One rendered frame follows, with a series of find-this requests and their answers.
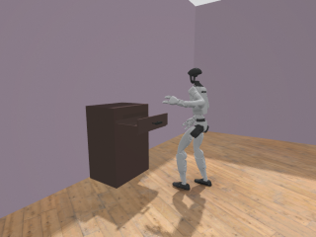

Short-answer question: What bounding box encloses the handle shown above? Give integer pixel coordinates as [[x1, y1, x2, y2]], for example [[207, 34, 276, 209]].
[[152, 121, 163, 125]]

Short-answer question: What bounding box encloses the left robot foot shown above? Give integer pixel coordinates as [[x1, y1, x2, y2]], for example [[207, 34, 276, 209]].
[[172, 182, 191, 191]]

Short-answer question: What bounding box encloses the left robot hand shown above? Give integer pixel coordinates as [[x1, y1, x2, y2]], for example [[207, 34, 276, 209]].
[[162, 95, 178, 106]]

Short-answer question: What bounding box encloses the robot torso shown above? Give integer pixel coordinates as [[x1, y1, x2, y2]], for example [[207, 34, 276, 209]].
[[189, 85, 207, 133]]

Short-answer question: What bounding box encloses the cabinet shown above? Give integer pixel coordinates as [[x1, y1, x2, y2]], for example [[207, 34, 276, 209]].
[[86, 102, 149, 189]]

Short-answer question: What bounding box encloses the right robot hand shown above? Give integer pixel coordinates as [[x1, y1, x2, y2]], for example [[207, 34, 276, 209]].
[[182, 118, 195, 130]]

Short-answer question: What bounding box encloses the robot left forearm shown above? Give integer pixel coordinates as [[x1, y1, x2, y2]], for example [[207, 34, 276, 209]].
[[177, 99, 203, 109]]

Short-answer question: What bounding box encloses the robot left upper arm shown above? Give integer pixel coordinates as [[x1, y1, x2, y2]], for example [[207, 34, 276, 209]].
[[188, 86, 205, 109]]

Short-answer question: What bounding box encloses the drawer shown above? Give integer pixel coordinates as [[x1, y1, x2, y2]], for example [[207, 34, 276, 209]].
[[116, 113, 168, 135]]

